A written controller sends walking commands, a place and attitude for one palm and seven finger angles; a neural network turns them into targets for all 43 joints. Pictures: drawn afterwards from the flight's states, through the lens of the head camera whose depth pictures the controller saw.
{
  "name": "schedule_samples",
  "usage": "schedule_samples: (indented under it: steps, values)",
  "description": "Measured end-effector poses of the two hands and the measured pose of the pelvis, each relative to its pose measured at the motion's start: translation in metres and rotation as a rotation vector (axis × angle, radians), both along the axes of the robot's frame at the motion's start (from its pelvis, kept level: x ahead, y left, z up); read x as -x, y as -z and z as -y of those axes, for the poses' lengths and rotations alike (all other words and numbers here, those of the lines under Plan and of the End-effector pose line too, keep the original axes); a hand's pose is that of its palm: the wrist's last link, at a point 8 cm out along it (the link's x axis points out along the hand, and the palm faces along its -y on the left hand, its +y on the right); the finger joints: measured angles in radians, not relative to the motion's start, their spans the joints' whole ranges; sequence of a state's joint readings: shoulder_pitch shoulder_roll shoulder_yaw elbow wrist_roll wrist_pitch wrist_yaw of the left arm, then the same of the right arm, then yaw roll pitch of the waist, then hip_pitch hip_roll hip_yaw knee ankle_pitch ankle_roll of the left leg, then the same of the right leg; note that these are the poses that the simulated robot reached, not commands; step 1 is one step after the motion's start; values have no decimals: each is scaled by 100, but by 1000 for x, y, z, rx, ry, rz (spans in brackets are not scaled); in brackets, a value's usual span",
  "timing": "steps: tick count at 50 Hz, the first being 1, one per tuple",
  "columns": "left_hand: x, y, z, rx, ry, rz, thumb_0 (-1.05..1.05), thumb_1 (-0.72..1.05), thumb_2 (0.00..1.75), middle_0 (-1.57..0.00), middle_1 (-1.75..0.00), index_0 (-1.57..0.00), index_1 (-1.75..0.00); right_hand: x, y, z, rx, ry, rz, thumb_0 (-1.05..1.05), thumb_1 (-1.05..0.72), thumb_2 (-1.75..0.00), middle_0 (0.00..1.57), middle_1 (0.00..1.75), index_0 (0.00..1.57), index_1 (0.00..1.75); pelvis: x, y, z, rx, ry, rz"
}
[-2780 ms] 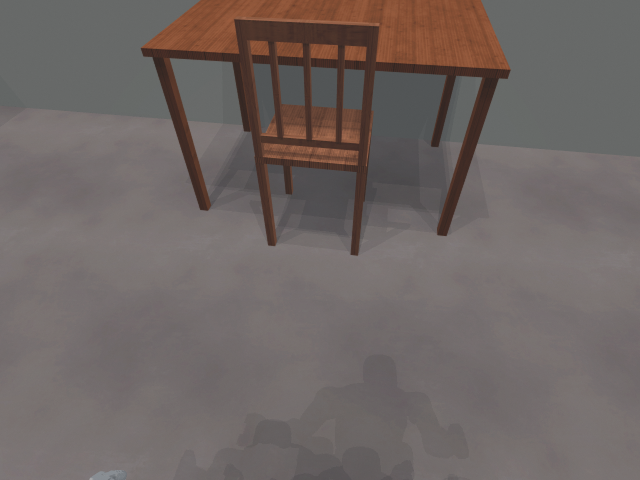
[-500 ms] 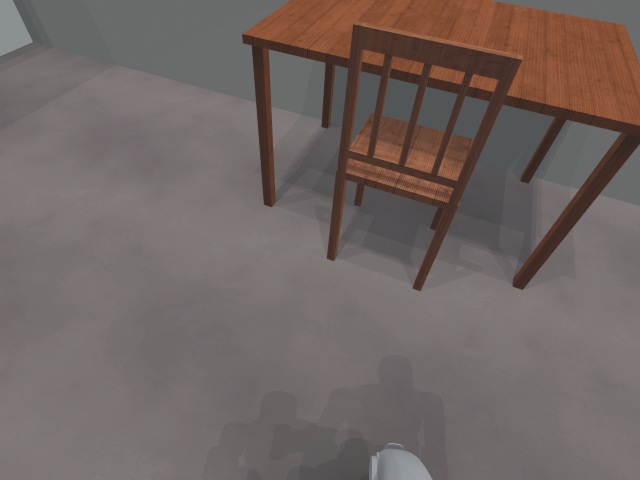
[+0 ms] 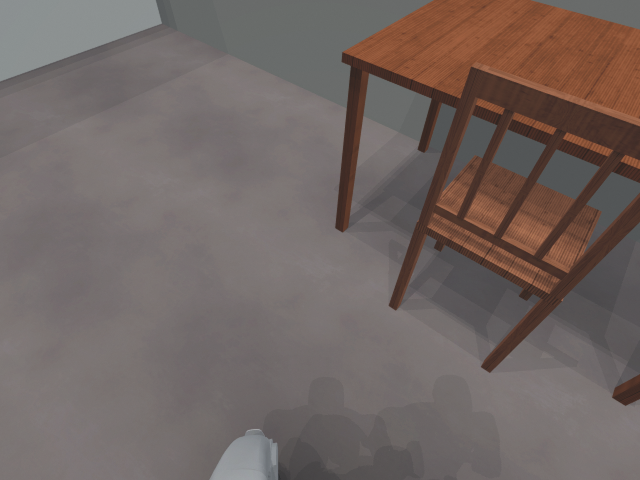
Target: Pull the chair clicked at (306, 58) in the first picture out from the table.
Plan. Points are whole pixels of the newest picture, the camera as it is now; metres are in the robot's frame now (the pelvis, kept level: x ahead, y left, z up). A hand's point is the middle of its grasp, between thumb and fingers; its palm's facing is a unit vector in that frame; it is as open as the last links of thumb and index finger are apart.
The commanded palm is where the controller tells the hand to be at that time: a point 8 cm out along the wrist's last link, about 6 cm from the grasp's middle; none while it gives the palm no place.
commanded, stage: turn to face it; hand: left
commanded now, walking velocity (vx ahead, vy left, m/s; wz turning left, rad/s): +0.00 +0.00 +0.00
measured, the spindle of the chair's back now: (526, 188) +0.70 -0.39 -0.07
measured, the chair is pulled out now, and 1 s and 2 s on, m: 0.00 0.00 0.00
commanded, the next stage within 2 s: take the last steps up to it in 1.16 s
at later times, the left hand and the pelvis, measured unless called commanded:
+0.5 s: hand (181, 473) +0.15 +0.21 -0.17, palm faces -0.07 -0.98 -0.20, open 7.4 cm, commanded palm none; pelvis +0.09 +0.03 -0.01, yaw -10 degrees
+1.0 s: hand (213, 393) +0.26 +0.19 -0.17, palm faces -0.36 -0.91 -0.22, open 7.4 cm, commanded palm none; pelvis +0.10 +0.04 -0.01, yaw -26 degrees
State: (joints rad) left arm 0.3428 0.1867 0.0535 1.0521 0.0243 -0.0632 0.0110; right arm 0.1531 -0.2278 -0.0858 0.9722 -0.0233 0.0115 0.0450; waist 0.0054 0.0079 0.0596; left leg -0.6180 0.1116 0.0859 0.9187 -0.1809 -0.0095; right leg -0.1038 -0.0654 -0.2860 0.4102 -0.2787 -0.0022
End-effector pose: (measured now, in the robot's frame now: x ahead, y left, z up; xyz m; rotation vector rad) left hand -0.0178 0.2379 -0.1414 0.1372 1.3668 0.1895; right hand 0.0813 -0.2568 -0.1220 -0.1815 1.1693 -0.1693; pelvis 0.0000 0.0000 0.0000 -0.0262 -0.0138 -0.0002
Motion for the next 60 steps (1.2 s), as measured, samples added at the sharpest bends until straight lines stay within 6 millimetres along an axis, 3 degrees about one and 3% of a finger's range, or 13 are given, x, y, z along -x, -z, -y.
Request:
schedule_samples:
  steps: [4,7,9,12,15,19,23,28,33,38,46,52,60]
  values:
    - [11,9,-9,17,-80,-79,1,92,90,-19,-30,-19,-30,-91,-7,-24,21,-131,81,0,-91,-90,19,30,19,30,-32,7,-13,3,-37,2]
    - [10,23,-18,34,-113,-138,1,92,90,-20,-30,-19,-30,-144,-3,-48,39,-187,167,0,-91,-90,20,30,19,30,-58,21,-29,14,-30,3]
    - [2,28,-23,35,-115,-165,1,92,90,-19,-30,-19,-30,-161,-3,-64,32,-195,195,0,-91,-90,20,30,19,30,-67,22,-34,-2,-14,14]
    - [-21,25,-27,40,-94,-165,1,92,90,-19,-30,-19,-29,-166,-7,-82,4,-171,205,0,-91,-90,20,30,19,30,-78,16,-39,-14,23,26]
    - [-53,19,-28,51,-59,-129,1,92,90,-19,-30,-19,-29,-155,-5,-94,-36,-124,183,0,-91,-90,20,30,20,30,-85,9,-42,-15,56,29]
    - [-99,11,-27,47,1,-57,1,92,90,-19,-30,-19,-29,-125,5,-95,-77,-31,119,0,-90,-90,20,30,20,30,-90,5,-42,-15,99,28]
    - [-146,4,-23,25,89,16,0,91,90,-19,-30,-19,-29,-95,13,-68,-67,103,102,-2,-91,-90,19,29,20,30,-91,6,-37,-27,154,27]
    - [-201,-2,-11,-30,207,130,0,91,90,-19,-30,-19,-29,-43,34,-25,-48,224,29,-1,-91,-90,19,29,20,30,-90,17,-19,-49,221,26]
    - [-230,-16,2,-62,284,196,0,91,89,-19,-30,-19,-30,5,35,2,-17,305,-74,0,-91,-90,20,30,20,30,-87,14,-9,-43,273,19]
    - [-248,-25,9,-56,361,183,0,91,89,-20,-30,-20,-30,33,20,9,5,374,-89,0,-91,-90,20,30,19,30,-88,3,-6,-47,330,4]
    - [-278,-18,10,-12,448,185,1,91,89,-20,-30,-20,-30,46,9,-13,28,438,-85,1,-91,-90,20,30,19,30,-93,1,-21,-37,417,-7]
    - [-299,1,0,32,495,172,1,91,89,-20,-30,-20,-30,45,5,-50,47,481,-38,1,-91,-90,20,30,20,30,-98,8,-45,-21,478,-4]
    - [-312,-5,4,50,577,142,1,91,90,-19,-30,-19,-30,67,2,-94,-5,554,-73,0,-90,-90,20,30,20,30,-99,-2,-57,-13,553,8]
